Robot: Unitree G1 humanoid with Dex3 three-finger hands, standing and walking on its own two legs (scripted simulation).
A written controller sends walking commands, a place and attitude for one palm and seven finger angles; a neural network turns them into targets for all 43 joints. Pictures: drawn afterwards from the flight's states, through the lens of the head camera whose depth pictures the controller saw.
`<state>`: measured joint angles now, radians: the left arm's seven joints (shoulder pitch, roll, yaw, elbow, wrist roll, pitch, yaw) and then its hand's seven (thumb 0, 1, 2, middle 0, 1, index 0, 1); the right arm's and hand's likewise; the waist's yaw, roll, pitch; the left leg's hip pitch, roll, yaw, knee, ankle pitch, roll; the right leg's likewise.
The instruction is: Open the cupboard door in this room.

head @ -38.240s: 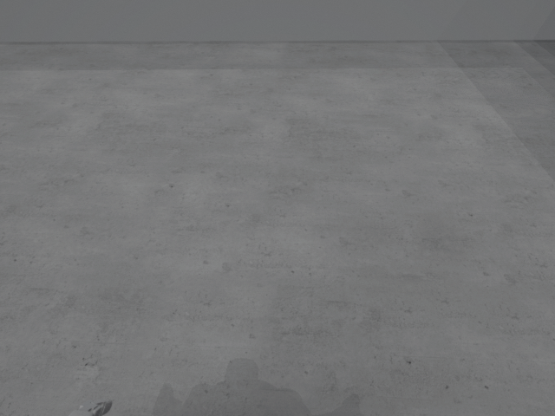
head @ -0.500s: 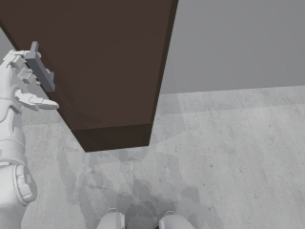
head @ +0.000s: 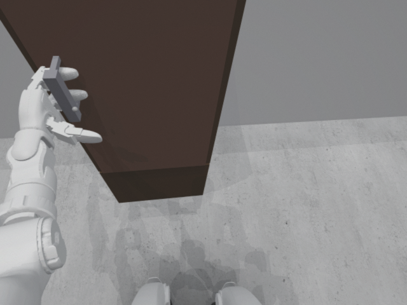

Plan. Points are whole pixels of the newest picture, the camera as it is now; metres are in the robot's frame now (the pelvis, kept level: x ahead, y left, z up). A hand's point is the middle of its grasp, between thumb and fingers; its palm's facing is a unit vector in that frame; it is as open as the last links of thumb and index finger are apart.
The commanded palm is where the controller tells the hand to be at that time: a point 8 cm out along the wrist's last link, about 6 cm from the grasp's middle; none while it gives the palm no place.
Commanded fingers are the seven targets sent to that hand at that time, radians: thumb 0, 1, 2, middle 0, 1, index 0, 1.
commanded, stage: slide the fingers in behind the handle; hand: left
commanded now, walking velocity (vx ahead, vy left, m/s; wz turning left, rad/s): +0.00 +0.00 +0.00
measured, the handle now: (65, 90) +0.52 +0.26 +0.08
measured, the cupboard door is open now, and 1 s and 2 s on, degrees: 0 0 47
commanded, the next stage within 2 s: close the thumb around the handle in 0.20 s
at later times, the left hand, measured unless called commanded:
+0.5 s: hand (78, 108) +0.47 +0.22 +0.08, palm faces +0.10 -1.00 -0.01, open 12.8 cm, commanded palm +0.45 +0.27 +0.08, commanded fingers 0.00 0.12 0.56 -0.34 -1.27 -0.34 -1.27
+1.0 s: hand (78, 107) +0.47 +0.23 +0.08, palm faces +0.08 -1.00 -0.01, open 5.4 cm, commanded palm +0.45 +0.27 +0.08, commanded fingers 0.00 0.90 0.90 -0.40 -1.35 -0.40 -1.35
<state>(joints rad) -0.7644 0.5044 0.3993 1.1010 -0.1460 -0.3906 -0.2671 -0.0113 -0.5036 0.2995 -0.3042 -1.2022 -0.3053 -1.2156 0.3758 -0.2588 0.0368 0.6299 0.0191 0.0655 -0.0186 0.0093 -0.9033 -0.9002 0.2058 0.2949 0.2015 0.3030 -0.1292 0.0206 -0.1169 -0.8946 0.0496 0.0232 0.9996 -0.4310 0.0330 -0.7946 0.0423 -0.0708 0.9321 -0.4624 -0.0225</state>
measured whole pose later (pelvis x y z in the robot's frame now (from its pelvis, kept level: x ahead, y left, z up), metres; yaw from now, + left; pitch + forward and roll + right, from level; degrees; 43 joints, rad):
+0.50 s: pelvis +0.00 -0.01 +0.00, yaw +0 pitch +19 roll -3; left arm -0.80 0.51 0.39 1.13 -0.14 -0.40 -0.25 -0.01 -0.33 0.37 -0.32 -1.23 -0.33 -1.24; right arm 0.38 -0.27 0.03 0.64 0.02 0.06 -0.02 0.01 -0.90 -0.90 0.21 0.29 0.20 0.30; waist -0.13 0.02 -0.11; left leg -0.91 0.05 0.01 1.00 -0.42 0.02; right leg -0.81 0.04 -0.08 0.94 -0.46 -0.03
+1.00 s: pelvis +0.00 -0.01 +0.00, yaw +0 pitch +19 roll -3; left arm -0.77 0.52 0.41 1.12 -0.15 -0.39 -0.28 0.01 0.78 0.85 -0.40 -1.34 -0.40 -1.34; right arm 0.37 -0.27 0.03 0.63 0.02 0.07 -0.02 0.01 -0.90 -0.90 0.21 0.29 0.20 0.30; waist -0.13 0.02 -0.12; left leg -0.90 0.05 0.01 1.00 -0.43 0.02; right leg -0.80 0.05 -0.08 0.94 -0.47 -0.03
